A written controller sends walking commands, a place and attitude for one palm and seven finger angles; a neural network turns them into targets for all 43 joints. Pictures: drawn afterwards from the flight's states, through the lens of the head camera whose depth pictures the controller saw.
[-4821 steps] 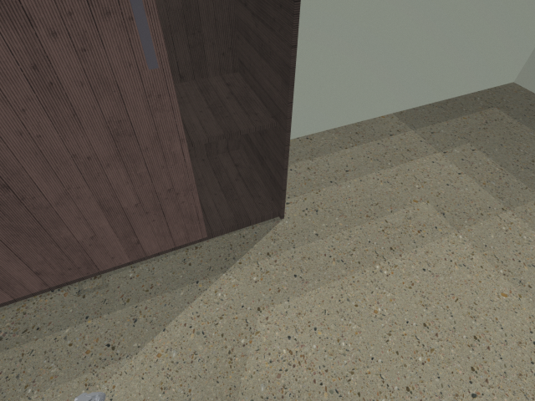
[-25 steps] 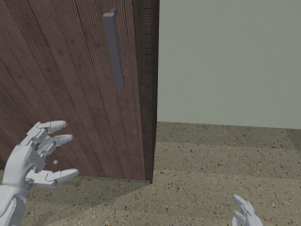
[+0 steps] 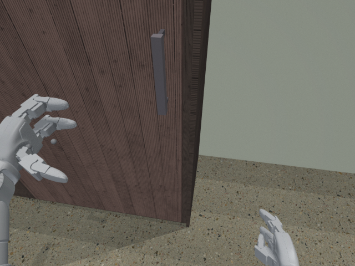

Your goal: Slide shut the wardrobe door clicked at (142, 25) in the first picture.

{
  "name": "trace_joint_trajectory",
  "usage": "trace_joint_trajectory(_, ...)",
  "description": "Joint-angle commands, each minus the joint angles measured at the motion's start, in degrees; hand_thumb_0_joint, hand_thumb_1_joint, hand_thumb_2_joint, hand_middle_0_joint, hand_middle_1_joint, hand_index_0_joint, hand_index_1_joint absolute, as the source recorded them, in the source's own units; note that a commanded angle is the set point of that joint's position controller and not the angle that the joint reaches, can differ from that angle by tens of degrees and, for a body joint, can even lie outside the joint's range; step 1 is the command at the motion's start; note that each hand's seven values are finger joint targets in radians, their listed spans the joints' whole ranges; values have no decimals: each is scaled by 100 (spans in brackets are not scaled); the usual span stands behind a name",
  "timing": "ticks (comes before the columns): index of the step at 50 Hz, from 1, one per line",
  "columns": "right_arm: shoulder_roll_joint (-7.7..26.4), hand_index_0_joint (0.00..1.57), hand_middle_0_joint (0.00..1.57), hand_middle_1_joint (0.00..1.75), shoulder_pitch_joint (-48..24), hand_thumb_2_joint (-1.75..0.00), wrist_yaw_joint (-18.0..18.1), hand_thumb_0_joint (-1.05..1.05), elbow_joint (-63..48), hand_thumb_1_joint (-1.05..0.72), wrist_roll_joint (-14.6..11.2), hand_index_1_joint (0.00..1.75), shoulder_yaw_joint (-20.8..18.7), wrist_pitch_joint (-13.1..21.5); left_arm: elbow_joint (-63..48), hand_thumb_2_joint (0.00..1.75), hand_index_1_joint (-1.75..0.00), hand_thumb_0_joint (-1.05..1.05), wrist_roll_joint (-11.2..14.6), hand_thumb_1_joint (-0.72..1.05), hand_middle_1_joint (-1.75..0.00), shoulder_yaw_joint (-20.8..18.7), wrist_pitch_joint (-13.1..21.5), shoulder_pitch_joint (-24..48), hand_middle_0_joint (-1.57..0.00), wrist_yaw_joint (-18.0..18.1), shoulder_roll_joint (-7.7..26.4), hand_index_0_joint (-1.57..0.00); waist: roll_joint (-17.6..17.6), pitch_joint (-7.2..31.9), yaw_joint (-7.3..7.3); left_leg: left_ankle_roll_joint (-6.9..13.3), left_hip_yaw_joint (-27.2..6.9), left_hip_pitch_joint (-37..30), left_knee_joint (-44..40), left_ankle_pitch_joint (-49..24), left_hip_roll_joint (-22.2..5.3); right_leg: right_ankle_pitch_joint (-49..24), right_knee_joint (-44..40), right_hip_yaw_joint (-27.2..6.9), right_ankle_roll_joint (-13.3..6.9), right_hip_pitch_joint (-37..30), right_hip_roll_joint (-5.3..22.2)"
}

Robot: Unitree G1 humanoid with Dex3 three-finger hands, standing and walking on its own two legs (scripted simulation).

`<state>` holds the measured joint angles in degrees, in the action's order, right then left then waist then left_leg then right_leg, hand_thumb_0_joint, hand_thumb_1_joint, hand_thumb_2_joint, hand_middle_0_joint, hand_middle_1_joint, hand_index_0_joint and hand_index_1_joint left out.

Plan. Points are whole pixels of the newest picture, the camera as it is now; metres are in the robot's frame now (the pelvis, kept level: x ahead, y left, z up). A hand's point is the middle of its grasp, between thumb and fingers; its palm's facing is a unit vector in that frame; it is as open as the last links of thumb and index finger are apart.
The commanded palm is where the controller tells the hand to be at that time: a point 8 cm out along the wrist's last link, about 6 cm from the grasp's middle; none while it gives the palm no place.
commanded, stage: raise the hand with hooked fingers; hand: left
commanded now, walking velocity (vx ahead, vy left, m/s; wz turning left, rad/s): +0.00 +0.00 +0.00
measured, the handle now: (162, 74) +0.52 +0.11 +0.21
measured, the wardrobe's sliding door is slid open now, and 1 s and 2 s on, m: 0.02 0.02 0.02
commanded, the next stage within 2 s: move the hooked fingers beside the handle in 0.64 s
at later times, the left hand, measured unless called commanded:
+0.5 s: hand (59, 126) +0.27 +0.25 +0.23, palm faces +0.03 -0.99 -0.12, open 14.0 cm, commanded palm +0.24 +0.30 +0.24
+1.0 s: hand (72, 118) +0.30 +0.24 +0.22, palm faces +0.01 -0.99 -0.10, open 14.0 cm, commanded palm +0.28 +0.28 +0.23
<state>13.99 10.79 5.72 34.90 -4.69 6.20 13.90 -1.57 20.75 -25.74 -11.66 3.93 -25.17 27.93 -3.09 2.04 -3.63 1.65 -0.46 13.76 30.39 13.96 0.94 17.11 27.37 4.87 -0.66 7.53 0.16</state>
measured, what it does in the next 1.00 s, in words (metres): stands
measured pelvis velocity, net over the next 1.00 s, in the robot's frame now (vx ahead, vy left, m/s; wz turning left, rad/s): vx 0.01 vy -0.02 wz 0.00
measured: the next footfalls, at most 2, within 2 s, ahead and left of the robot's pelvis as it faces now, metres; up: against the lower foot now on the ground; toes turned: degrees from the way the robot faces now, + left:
none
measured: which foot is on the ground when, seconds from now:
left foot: down 0.00-1.00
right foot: down 0.00-1.00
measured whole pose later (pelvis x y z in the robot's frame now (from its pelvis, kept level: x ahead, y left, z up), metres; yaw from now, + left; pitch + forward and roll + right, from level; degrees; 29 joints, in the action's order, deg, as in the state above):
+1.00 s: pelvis +0.01 -0.02 +0.00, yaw +0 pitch -2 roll +0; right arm 15.9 11.1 6.1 35.6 -6.0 5.0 11.9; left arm 7.4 18.8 -25.4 -16.3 15.1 -25.8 29.5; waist -3.8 2.2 -2.6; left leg 0.3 -0.9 13.7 30.1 14.3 0.2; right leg 18.2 28.4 5.1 -2.0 8.1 -0.6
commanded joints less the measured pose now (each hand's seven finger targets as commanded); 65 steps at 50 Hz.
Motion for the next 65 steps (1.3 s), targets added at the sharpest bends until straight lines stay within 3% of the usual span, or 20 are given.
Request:
trace_joint_trajectory(1,759,20,20,30,-799,-90,67,0,-908,-90,-49,30,-345,249,-1025,30,-120,0,88,-50,-120,-736,122,2130,-30,-55,1789,-30,-402,840,96,-13,-432,-965,-591,-835,-65,-1003,-521,-112,-108,519,-133)
trace_joint_trajectory(4,752,20,20,30,-840,-90,53,0,-918,-90,-55,30,-321,207,-882,30,-120,0,68,-50,-120,-843,-22,2304,-30,-101,1982,-30,-428,877,43,-10,-433,-1024,-603,-924,-46,-1057,-572,-129,-132,432,-133)
trace_joint_trajectory(7,812,20,20,30,-855,-90,46,0,-926,-90,-81,30,-337,175,-594,30,-120,0,66,-50,-120,-980,-175,2533,-30,-178,2190,-30,-201,933,59,14,-428,-992,-623,-900,-33,-1060,-576,-115,-105,426,-96)
trace_joint_trajectory(10,850,20,20,30,-805,-90,-14,0,-915,-90,-126,30,-349,89,61,30,-120,0,113,-50,-120,-675,-377,2087,-30,-324,1814,-30,56,595,85,9,-399,-777,-607,-742,-29,-993,-616,-156,-84,572,-83)
trace_joint_trajectory(12,868,20,20,30,-865,-90,-33,0,-988,-90,-140,30,-378,73,-53,30,-120,0,110,-50,-120,-666,-419,2084,-30,-347,1843,-30,24,612,80,17,-381,-757,-562,-652,-27,-902,-596,-204,-75,649,-50)
trace_joint_trajectory(14,838,20,20,30,-918,-90,-41,0,-1047,-90,-152,30,-385,62,-433,30,-120,0,136,-50,-120,-678,-336,2241,-30,-304,1883,-30,31,744,73,18,-344,-788,-510,-645,-17,-831,-612,-252,-72,551,-40)
trace_joint_trajectory(17,827,20,20,30,-957,-90,-7,0,-1086,-90,-108,30,-408,124,-894,30,-120,0,142,-50,-120,-1044,-133,2359,-30,-190,2194,-30,-124,1102,47,48,-297,-954,-440,-814,-7,-1018,-550,-294,-60,432,-30)
trace_joint_trajectory(19,788,20,20,30,-926,-90,9,0,-1034,-90,-89,30,-394,129,-1026,30,-120,0,133,-50,-120,-1113,-42,2426,-30,-80,2251,-30,-159,990,30,30,-289,-906,-456,-844,-19,-1011,-569,-262,-67,388,-44)
trace_joint_trajectory(25,823,20,20,30,-878,-90,50,0,-944,-90,-110,30,-404,167,-536,30,-120,0,52,-50,-120,-922,-162,2383,-30,-48,2053,-30,-247,620,112,39,-243,-758,-421,-687,-11,-989,-610,-338,-15,586,2)
trace_joint_trajectory(29,798,20,20,30,-883,-90,62,0,-971,-90,-127,30,-396,156,-516,30,-120,0,58,-50,-120,-732,-225,2387,-30,-130,1925,-30,-216,697,131,28,-244,-731,-339,-634,-12,-954,-618,-440,2,539,49)
trace_joint_trajectory(36,807,20,20,30,-909,-90,46,0,-984,-90,-120,30,-401,204,-629,30,-120,0,126,-50,-120,-1028,-113,2322,-30,-153,2135,-30,-127,1005,85,62,-239,-848,-250,-985,1,-1484,-451,-366,27,442,21)
trace_joint_trajectory(41,825,20,20,30,-844,-90,50,0,-917,-90,-130,30,-403,180,-256,30,-120,0,77,-50,-120,-751,-177,2586,-30,-141,1930,-30,69,822,167,61,-261,-762,-261,-912,2,-1424,-466,-341,42,602,13)
trace_joint_trajectory(44,806,20,20,30,-830,-90,68,0,-877,-90,-147,30,-405,169,-192,30,-120,0,5,-50,-120,-527,-132,3068,-30,-126,1873,-30,-129,755,219,58,-257,-806,-251,-839,1,-1273,-520,-383,20,660,26)
trace_joint_trajectory(48,759,20,20,30,-854,-90,82,0,-936,-90,-130,30,-391,198,-349,30,-120,0,-70,-50,-120,-379,-25,3332,-30,-40,1747,-30,-291,1061,220,65,-295,-1062,-309,-950,3,-1333,-429,-275,-28,657,-12)
trace_joint_trajectory(54,764,20,20,30,-780,-90,46,0,-870,-90,-97,30,-385,117,14,30,-120,0,-151,-50,-120,-297,-102,3450,-30,201,1627,-30,34,1038,150,47,-318,-941,-397,-1058,-17,-1385,-430,-200,-56,520,-26)
trace_joint_trajectory(57,751,20,20,30,-833,-90,23,0,-931,-90,-100,30,-388,63,-7,30,-120,0,-234,-50,-120,-232,-195,3572,-30,323,1539,-30,-160,1149,153,40,-282,-992,-401,-1169,-16,-1515,-374,-206,-63,522,-13)
trace_joint_trajectory(59,755,20,20,30,-764,-90,2,0,-912,-90,-79,30,-400,10,76,30,-120,0,-238,-50,-120,-383,-202,3439,-30,383,1661,-30,65,1222,103,40,-267,-942,-385,-1290,-23,-1630,-387,-202,-69,358,-26)
trace_joint_trajectory(62,774,20,20,30,-748,-90,15,0,-900,-90,-90,30,-425,-48,238,30,-120,0,-286,-50,-120,-321,-202,3748,-30,426,1639,-30,32,1263,204,60,-204,-1008,-355,-1357,-30,-1800,-382,-237,-43,420,-21)
trace_joint_trajectory(64,774,20,20,30,-704,-90,11,0,-899,-90,-74,30,-434,-82,232,30,-120,0,-290,-50,-120,-397,-148,3766,-30,441,1726,-30,128,1323,165,55,-208,-980,-343,-1459,-36,-1894,-373,-233,-58,284,-24)
trace_joint_trajectory(65,780,20,20,30,-746,-90,8,0,-932,-90,-83,30,-434,-82,153,30,-120,0,-326,-50,-120,-326,-115,3874,-30,427,1673,-30,-55,1385,194,61,-183,-1061,-342,-1550,-34,-1992,-350,-246,-61,307,-18)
